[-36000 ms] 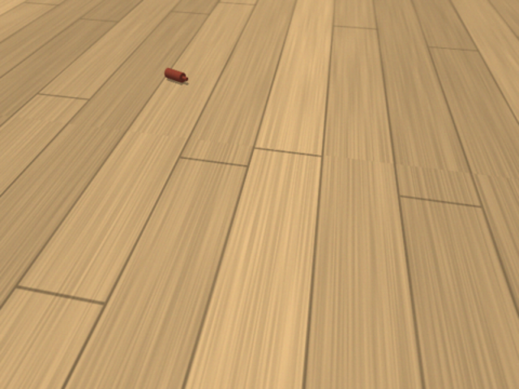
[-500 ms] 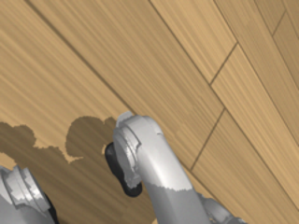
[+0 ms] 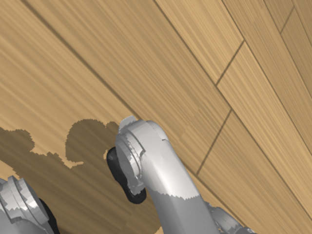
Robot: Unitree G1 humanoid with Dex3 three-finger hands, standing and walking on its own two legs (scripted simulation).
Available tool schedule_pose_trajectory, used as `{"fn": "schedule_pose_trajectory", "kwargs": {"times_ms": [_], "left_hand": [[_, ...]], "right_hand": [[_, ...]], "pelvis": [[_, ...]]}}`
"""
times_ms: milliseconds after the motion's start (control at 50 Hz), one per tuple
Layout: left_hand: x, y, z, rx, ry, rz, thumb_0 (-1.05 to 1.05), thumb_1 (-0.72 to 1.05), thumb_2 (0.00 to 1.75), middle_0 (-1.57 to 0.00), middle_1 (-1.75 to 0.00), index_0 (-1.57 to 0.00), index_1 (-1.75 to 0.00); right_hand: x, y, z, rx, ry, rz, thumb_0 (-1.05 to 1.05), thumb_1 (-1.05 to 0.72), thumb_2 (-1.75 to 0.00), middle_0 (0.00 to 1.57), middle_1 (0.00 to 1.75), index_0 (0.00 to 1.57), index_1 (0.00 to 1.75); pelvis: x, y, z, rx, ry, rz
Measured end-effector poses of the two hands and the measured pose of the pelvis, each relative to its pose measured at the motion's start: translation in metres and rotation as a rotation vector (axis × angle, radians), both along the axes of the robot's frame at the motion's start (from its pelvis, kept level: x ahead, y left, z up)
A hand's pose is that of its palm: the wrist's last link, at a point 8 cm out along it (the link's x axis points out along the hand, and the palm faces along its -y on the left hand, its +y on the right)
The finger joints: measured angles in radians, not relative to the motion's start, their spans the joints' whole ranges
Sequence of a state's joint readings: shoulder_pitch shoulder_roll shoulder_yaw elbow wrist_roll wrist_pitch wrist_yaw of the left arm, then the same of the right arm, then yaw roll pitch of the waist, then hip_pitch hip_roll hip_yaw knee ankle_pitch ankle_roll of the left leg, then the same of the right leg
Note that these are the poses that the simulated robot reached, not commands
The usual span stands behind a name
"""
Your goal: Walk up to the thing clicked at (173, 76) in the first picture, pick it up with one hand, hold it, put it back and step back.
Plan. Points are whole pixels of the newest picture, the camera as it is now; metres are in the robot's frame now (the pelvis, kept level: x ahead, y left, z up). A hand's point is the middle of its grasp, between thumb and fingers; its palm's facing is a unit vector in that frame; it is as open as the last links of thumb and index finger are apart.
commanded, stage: withdraw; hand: left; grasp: from above
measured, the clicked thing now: out of the picture +0.50 +0.29 -0.28
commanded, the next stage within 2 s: home in 0.96 s
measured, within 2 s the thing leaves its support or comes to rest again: neither
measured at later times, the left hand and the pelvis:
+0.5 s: hand out of the picture +0.51 +0.33 -0.12, palm faces -0.29 -0.09 -0.95, open 13.9 cm; pelvis +0.01 +0.00 +0.02, yaw +3 degrees
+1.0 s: hand out of the picture +0.47 +0.29 -0.13, palm faces -0.45 -0.11 -0.88, open 13.9 cm; pelvis -0.01 -0.01 +0.02, yaw +7 degrees
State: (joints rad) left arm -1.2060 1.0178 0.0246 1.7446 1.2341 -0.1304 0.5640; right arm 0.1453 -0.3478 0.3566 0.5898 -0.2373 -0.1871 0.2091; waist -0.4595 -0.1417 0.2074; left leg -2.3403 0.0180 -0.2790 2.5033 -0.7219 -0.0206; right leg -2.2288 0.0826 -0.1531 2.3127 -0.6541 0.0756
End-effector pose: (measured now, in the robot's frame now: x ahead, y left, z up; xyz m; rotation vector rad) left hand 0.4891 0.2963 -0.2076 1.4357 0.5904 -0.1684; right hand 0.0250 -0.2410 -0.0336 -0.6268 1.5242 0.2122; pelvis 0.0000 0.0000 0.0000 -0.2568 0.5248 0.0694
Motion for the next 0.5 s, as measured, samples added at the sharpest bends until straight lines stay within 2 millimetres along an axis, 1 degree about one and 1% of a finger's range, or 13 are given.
{"fn": "schedule_pose_trajectory", "kwargs": {"times_ms": [160, 200, 260, 300, 340, 420, 500], "left_hand": [[0.002, 0.001, 0.001, -0.001, -0.010, 0.003, 0.00, -0.45, 0.94, -0.11, -0.99, -0.12, -0.98], [0.006, 0.001, 0.005, -0.006, -0.037, 0.005, 0.00, -0.46, 0.95, -0.11, -0.99, -0.12, -0.97], [0.012, 0.002, 0.018, 0.001, -0.091, 0.000, 0.00, -0.47, 0.95, -0.12, -0.98, -0.12, -0.97], [0.016, 0.004, 0.032, 0.015, -0.125, -0.004, 0.00, -0.47, 0.95, -0.12, -0.97, -0.13, -0.96], [0.020, 0.007, 0.051, 0.030, -0.161, 0.000, 0.00, -0.47, 0.95, -0.12, -0.96, -0.13, -0.95], [0.021, 0.018, 0.098, 0.070, -0.199, 0.033, 0.00, -0.47, 0.96, -0.13, -0.95, -0.13, -0.94], [0.014, 0.030, 0.143, 0.102, -0.164, 0.089, 0.00, -0.48, 0.97, -0.12, -0.95, -0.12, -0.95]], "right_hand": [[0.002, -0.001, 0.002, -0.006, 0.004, 0.000, 0.00, -0.91, -0.90, 0.21, 0.30, 0.21, 0.30], [0.003, -0.001, 0.003, -0.002, 0.003, 0.002, 0.00, -0.91, -0.90, 0.21, 0.30, 0.21, 0.30], [0.005, -0.001, 0.002, 0.010, 0.006, -0.004, 0.00, -0.91, -0.90, 0.21, 0.30, 0.21, 0.30], [0.008, -0.002, 0.001, 0.021, 0.001, -0.015, 0.00, -0.91, -0.90, 0.21, 0.30, 0.21, 0.30], [0.014, -0.003, -0.002, 0.036, -0.011, -0.030, 0.00, -0.91, -0.90, 0.21, 0.30, 0.21, 0.30], [0.032, -0.007, -0.010, 0.075, -0.058, -0.064, 0.00, -0.91, -0.90, 0.21, 0.30, 0.21, 0.30], [0.053, -0.012, -0.019, 0.106, -0.126, -0.095, 0.00, -0.91, -0.90, 0.21, 0.30, 0.21, 0.30]], "pelvis": [[0.001, 0.000, 0.002, -0.001, 0.003, 0.001], [0.001, 0.000, 0.003, 0.000, 0.006, 0.001], [0.003, -0.001, 0.004, 0.002, 0.020, 0.002], [0.005, -0.002, 0.005, 0.005, 0.034, 0.003], [0.007, -0.002, 0.008, 0.009, 0.051, 0.005], [0.011, -0.003, 0.013, 0.023, 0.085, 0.010], [0.009, -0.004, 0.020, 0.046, 0.088, 0.025]]}}
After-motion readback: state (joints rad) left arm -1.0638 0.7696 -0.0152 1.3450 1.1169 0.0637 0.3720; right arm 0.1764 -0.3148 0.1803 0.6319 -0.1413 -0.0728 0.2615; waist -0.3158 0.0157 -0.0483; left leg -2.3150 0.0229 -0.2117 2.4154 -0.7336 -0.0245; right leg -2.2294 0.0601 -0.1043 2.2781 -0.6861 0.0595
